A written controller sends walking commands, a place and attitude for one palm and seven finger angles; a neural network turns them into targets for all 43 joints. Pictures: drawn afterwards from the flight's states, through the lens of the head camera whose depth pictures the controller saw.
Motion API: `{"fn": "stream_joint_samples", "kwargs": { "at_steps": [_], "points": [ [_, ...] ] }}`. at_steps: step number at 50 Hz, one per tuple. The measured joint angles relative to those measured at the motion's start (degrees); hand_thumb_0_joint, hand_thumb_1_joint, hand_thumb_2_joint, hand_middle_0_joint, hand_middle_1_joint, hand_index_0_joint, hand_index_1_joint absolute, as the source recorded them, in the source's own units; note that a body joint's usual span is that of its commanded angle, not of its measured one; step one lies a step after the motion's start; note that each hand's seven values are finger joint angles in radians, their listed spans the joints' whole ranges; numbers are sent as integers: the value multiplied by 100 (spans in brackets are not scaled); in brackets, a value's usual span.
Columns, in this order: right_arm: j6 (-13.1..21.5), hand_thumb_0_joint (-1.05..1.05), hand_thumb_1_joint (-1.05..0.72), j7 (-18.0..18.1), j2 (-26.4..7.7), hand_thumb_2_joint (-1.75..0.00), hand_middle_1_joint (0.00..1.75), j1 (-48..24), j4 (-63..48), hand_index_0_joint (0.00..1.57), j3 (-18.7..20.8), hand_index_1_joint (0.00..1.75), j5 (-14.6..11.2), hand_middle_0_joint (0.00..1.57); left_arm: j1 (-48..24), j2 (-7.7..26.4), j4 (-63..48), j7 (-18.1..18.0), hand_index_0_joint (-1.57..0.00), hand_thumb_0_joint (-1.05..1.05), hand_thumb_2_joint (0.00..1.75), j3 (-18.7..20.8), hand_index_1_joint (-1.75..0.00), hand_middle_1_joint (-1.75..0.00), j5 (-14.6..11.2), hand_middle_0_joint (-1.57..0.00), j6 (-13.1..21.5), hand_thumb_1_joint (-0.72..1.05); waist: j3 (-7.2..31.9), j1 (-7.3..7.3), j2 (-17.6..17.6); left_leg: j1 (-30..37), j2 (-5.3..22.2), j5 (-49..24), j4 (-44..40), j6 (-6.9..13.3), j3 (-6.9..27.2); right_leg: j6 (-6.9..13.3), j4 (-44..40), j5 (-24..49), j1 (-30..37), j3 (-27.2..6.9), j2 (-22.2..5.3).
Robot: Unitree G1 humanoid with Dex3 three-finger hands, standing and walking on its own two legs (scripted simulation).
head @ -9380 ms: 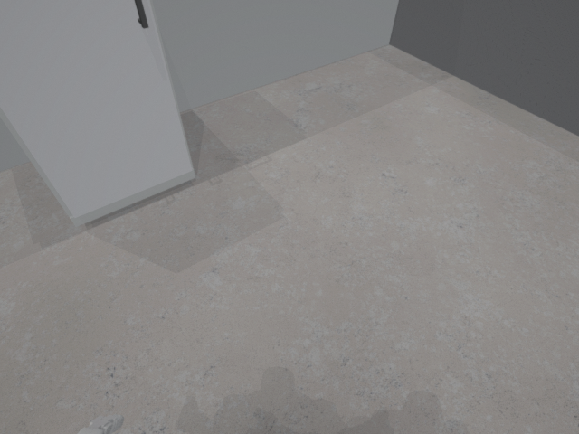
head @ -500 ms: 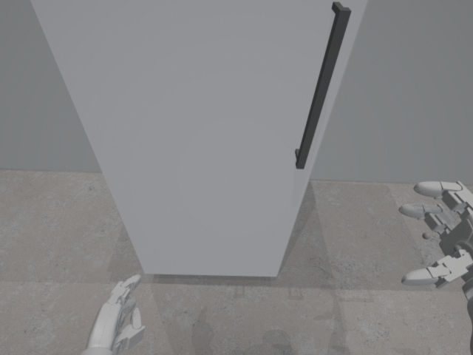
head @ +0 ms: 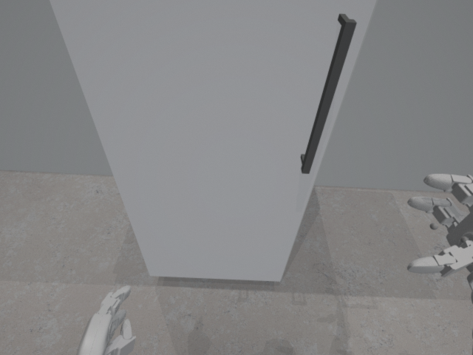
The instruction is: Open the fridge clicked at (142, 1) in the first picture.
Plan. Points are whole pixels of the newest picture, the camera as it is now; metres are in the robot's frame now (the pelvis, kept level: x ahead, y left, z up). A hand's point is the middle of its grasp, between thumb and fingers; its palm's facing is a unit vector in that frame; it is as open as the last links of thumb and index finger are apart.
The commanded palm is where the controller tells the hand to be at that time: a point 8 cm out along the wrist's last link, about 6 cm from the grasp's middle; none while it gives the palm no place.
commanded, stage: raise the hand to about handle height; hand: right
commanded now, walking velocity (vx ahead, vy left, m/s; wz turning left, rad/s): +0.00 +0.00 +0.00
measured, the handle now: (321, 106) +0.54 -0.16 +0.18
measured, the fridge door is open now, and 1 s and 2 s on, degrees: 0 0 0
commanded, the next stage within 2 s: move the hooked fingers beside the handle in 0.10 s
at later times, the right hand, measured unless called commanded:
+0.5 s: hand (417, 213) +0.30 -0.27 +0.14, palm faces +0.09 +1.00 -0.01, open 14.0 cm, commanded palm +0.28 -0.32 +0.14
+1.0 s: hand (394, 186) +0.36 -0.26 +0.13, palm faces +0.06 +1.00 +0.01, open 14.0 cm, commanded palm +0.34 -0.30 +0.13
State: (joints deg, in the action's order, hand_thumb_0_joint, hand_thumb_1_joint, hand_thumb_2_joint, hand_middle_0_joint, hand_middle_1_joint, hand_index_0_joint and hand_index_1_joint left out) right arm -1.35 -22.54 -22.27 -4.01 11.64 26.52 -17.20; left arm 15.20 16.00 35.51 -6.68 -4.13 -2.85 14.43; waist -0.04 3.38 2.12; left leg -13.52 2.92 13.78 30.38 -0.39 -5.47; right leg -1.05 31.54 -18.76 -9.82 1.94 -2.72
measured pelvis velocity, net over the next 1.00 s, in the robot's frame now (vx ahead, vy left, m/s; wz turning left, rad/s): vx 0.00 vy -0.01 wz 0.02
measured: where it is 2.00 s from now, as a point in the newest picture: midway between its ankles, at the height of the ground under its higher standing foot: outside the picture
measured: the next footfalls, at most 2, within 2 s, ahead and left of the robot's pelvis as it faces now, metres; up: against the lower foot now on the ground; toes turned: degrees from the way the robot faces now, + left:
none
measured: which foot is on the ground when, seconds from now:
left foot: down 0.00-1.00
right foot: down 0.00-1.00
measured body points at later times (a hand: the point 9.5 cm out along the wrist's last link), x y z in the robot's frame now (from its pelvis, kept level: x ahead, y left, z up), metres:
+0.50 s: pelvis -0.01 +0.00 +0.00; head -0.02 +0.01 +0.45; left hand +0.16 +0.24 -0.07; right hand +0.29 -0.33 +0.14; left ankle +0.03 +0.13 -0.73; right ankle -0.02 -0.13 -0.73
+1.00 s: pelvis +0.00 -0.01 +0.00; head +0.01 -0.01 +0.45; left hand +0.13 +0.25 -0.09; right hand +0.35 -0.32 +0.13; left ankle +0.03 +0.13 -0.73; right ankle -0.02 -0.13 -0.73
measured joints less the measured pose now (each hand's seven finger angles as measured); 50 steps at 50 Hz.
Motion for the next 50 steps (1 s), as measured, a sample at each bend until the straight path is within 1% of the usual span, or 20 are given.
{"fn": "stream_joint_samples", "kwargs": {
  "at_steps": [5, 8, 13, 19, 22, 27, 31, 35, 44, 50],
  "points": [
    [-194, -1, 50, -174, -126, -30, 120, -134, 213, 30, -74, 120, -19, 30, -105, -14, 8, -40, -21, 2, 90, -41, -30, -30, -18, -21, -20, 90, -9, -13, 37, -7, 12, -46, -31, 0, -5, 4, -42, 56, -6, -6, 15],
    [-239, -1, 50, -219, -126, -30, 120, -96, 214, 30, -88, 120, -44, 30, -132, -20, -29, -25, -21, 2, 90, -46, -30, -30, -13, -21, -21, 90, -6, -25, 50, -28, 10, -64, -35, 1, 11, 5, -50, 72, -18, 9, 15],
    [-140, -1, 50, -143, -48, -30, 120, -53, 170, 30, -62, 120, -61, 30, -115, -31, -45, -11, -21, 2, 90, -47, -30, -30, 1, -21, 1, 90, -4, -8, 37, -28, 5, -77, -42, 3, 19, 2, -53, 79, -17, 16, 11],
    [-81, -1, 50, -56, -76, -30, 120, -451, 557, 30, -123, 120, 49, 30, -117, -20, 49, -75, -21, 2, 90, -61, -30, -30, -9, -21, 4, 90, -62, 10, -6, -47, 14, -93, -38, 7, -23, 1, -16, 95, -72, -31, 17],
    [-54, -1, 50, -75, -131, -30, 120, -748, 859, 30, -221, 120, 111, 30, -132, -3, 96, -116, -21, 2, 90, -62, -30, -30, -14, -21, 1, 90, -96, -24, -15, -98, 24, -105, -26, 4, -35, 6, 13, 102, -137, -46, 26],
    [44, -1, 50, -104, -233, -30, 120, -1212, 1344, 30, -271, 120, 165, 30, -109, 2, 124, -119, -21, 2, 90, -58, -30, -30, -5, -21, -18, 90, -98, -138, -78, -255, 31, -112, 18, 3, -4, 12, 42, 107, -273, -19, 34],
    [114, -1, 50, -94, -270, -30, 120, -1382, 1584, 30, -217, 120, 181, 30, -6, 26, 92, -72, -21, 2, 90, -22, -30, -30, 7, -21, -46, 90, -34, -231, -91, -365, 26, -105, 42, -6, 52, 22, 50, 84, -351, 36, 31],
    [145, -1, 50, -67, -285, -30, 120, -1461, 1759, 30, -178, 120, 194, 30, 113, 58, 74, -18, -21, 2, 90, 26, -30, -30, 10, -21, -103, 90, 33, -282, -90, -455, 26, -82, 72, -23, 102, 37, 62, 51, -412, 84, 34],
    [311, -1, 50, 10, -257, -30, 120, -1608, 1923, 30, -140, 120, 268, 30, 246, 78, 64, 57, -21, 2, 90, 95, -30, -30, 38, -21, -239, 90, 54, -305, -119, -594, 28, -48, 111, -48, 141, 61, 126, -12, -547, 118, 36],
    [371, -1, 50, 40, -185, -30, 120, -1802, 2009, 30, -294, 120, 265, 30, 246, 48, 82, 73, -21, 2, 90, 109, -30, -30, 27, -21, -295, 90, 111, -294, -110, -617, 47, -26, 117, -71, 129, 78, 158, -45, -591, 102, 54]
  ]
}}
